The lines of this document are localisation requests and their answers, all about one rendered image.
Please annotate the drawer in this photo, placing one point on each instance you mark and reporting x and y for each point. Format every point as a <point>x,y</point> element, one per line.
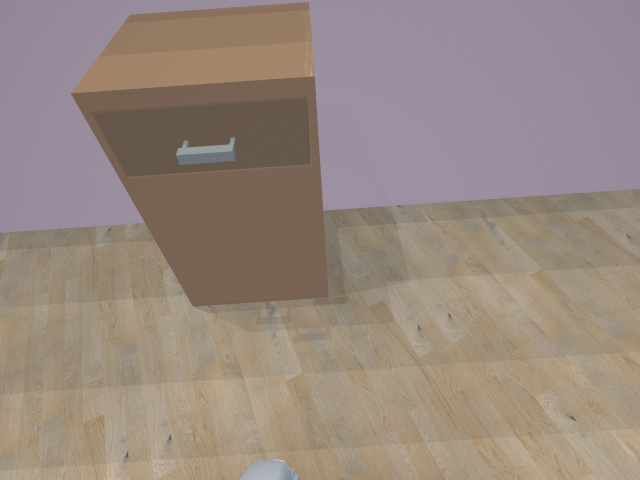
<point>268,133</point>

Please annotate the cabinet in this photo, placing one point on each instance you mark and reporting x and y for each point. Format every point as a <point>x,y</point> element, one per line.
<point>229,236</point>

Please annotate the handle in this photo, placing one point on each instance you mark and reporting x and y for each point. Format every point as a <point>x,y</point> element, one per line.
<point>206,154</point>

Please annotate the left robot thigh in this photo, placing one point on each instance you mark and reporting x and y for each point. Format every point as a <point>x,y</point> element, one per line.
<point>269,470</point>

